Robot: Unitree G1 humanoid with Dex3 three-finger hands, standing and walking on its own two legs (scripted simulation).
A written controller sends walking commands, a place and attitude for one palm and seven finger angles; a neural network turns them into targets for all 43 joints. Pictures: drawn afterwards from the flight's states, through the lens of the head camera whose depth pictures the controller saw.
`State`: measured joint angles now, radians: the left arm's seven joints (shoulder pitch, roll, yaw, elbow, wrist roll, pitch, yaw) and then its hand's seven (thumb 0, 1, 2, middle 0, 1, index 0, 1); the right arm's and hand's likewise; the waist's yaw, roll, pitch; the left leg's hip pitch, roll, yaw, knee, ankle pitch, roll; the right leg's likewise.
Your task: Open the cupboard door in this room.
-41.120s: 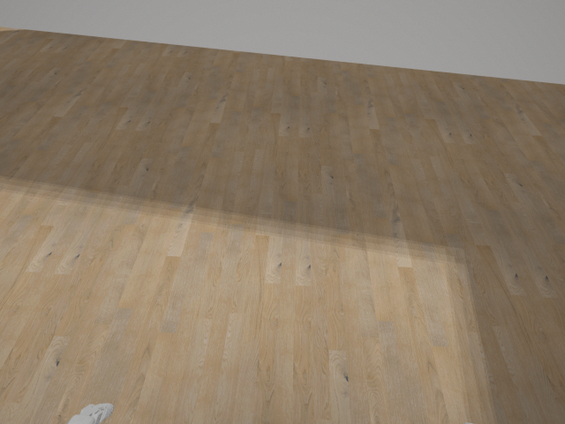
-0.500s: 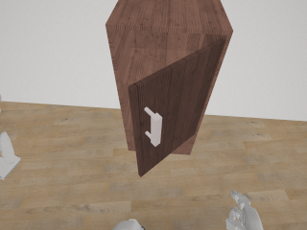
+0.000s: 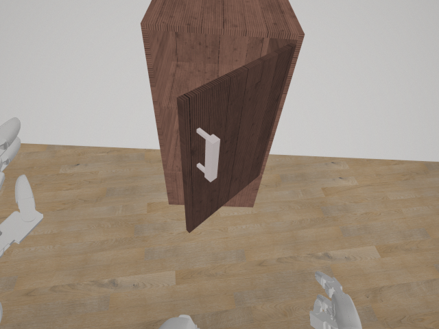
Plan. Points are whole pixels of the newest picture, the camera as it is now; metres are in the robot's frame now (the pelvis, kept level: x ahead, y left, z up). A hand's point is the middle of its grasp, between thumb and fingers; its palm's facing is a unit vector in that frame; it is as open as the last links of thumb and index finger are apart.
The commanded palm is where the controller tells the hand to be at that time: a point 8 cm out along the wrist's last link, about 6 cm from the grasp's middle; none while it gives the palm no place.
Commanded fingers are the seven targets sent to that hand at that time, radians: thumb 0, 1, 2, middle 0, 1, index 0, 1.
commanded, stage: stop stepping back and stand still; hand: left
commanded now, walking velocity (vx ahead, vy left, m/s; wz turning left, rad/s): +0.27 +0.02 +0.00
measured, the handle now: (206, 155) +0.52 +0.09 -0.03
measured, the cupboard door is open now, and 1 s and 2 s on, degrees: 45 45 45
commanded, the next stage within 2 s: let the arm hang, fingers relaxed in 1.80 s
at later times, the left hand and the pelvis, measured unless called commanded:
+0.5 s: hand out of the picture +0.11 +0.25 +0.18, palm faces +0.48 -0.78 -0.40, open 7.4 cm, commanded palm +0.05 +0.29 +0.19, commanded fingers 0.00 0.90 0.90 -0.20 -0.30 -0.20 -0.30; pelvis -0.09 -0.01 +0.01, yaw +0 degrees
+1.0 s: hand out of the picture +0.10 +0.27 +0.17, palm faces +0.45 -0.76 -0.47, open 7.4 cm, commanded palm +0.04 +0.30 +0.19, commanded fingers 0.00 0.90 0.90 -0.20 -0.30 -0.20 -0.30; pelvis -0.09 +0.00 +0.01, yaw +1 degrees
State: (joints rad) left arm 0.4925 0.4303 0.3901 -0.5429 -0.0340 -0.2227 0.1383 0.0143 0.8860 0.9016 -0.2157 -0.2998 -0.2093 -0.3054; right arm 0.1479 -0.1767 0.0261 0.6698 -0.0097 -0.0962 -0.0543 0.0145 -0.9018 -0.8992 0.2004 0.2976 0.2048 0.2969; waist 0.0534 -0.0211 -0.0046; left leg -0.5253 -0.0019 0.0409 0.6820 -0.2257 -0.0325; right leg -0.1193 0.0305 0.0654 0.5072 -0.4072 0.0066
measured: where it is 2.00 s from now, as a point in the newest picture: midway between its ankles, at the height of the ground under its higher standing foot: outside the picture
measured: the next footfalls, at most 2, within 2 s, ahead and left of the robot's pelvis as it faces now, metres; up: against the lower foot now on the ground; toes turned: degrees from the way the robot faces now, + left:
left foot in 0.02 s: +0.12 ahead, +0.08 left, +0.00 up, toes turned +1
left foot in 0.52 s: -0.03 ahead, +0.12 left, +0.00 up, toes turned +4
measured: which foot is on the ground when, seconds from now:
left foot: up 0.00-0.00, down 0.02-0.26, up 0.28-0.50, down 0.52-1.00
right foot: down 0.00-1.00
